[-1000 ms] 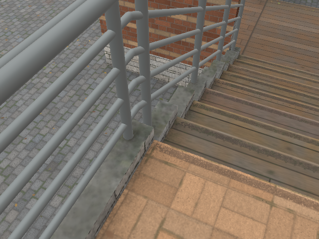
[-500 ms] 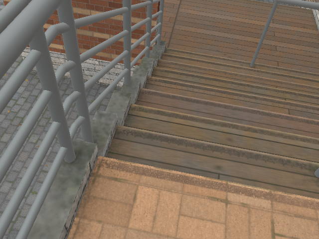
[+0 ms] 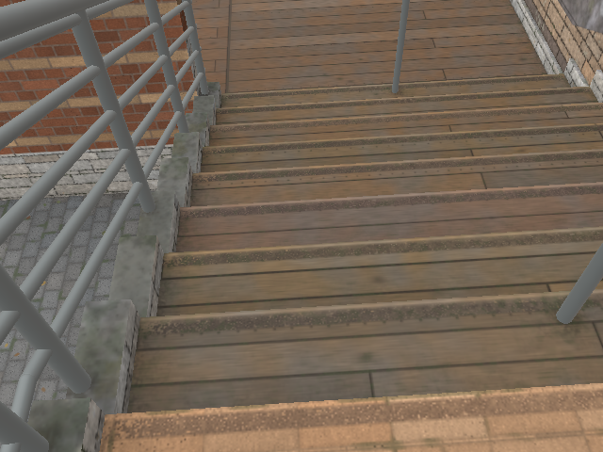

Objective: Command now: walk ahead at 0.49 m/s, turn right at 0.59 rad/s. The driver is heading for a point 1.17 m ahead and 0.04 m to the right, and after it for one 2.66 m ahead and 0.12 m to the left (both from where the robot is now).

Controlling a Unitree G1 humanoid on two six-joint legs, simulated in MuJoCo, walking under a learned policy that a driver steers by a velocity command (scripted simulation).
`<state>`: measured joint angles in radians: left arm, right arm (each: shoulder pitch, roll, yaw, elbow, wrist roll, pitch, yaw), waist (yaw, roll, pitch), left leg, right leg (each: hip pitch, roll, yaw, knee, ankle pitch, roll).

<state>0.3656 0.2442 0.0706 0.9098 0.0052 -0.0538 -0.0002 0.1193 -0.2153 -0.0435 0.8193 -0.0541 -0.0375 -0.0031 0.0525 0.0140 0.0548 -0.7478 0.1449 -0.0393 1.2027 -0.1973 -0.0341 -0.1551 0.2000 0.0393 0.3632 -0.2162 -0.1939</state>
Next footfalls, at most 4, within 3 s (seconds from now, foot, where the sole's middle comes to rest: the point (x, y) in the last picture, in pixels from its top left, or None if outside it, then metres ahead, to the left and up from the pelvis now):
0.32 left None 0.38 0.04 -0.77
0.82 right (445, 438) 0.49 -0.22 -0.77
1.38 left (382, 338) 0.80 -0.11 -0.93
1.94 right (452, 272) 1.12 -0.36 -1.08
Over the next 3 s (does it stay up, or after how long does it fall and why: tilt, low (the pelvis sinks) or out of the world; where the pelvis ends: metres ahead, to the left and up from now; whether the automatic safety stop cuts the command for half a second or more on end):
stays up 1.35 -0.07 -0.49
